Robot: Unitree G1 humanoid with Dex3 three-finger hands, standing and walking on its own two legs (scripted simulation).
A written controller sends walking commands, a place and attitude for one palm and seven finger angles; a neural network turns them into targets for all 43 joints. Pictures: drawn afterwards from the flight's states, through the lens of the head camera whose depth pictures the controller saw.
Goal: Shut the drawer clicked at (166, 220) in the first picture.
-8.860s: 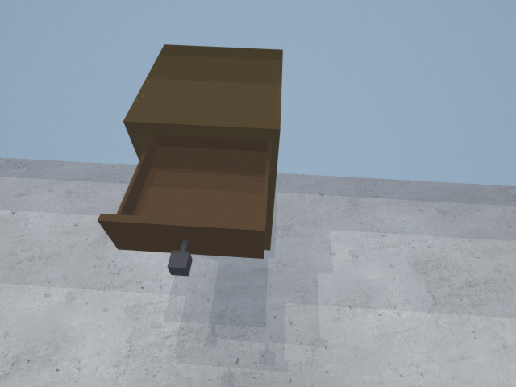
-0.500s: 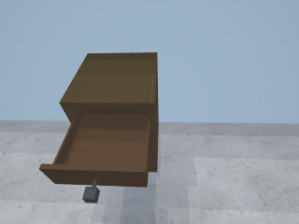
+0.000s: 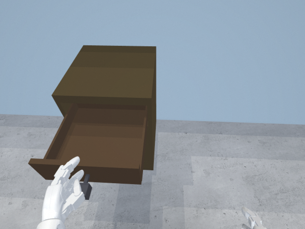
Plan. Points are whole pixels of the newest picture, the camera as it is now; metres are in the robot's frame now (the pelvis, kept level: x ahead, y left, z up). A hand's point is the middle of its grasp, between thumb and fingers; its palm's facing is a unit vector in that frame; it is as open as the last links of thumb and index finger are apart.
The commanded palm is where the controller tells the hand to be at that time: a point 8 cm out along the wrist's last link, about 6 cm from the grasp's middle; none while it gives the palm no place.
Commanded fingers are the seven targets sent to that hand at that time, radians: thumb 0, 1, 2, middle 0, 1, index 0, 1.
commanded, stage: raise the hand and make a fist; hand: left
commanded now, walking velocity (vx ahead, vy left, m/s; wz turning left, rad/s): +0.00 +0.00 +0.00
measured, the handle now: (84, 185) +0.30 +0.26 -0.18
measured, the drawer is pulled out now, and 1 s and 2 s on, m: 0.30 0.30 0.30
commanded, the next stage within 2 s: bring the fist close to the handle in 1.68 s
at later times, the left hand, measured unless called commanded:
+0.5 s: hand (78, 228) +0.15 +0.21 -0.08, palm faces -0.16 -0.99 +0.03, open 4.3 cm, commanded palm +0.11 +0.27 -0.06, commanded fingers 0.00 0.90 0.90 -0.94 -1.10 -0.94 -1.10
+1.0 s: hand out of the picture +0.14 +0.24 -0.07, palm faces +0.00 -1.00 -0.02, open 3.1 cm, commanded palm +0.11 +0.28 -0.07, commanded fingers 0.00 0.90 0.90 -1.40 -1.60 -1.40 -1.60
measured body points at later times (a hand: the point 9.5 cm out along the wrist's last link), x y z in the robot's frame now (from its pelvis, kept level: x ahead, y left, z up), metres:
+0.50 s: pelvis -0.05 +0.04 -0.11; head +0.03 +0.06 +0.33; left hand +0.16 +0.26 -0.08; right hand +0.17 -0.15 -0.19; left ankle -0.01 +0.16 -0.72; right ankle +0.03 -0.12 -0.72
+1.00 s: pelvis -0.04 +0.06 -0.12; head +0.03 +0.10 +0.33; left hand +0.13 +0.29 -0.07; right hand +0.20 -0.15 -0.16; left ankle -0.01 +0.16 -0.72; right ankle +0.03 -0.11 -0.72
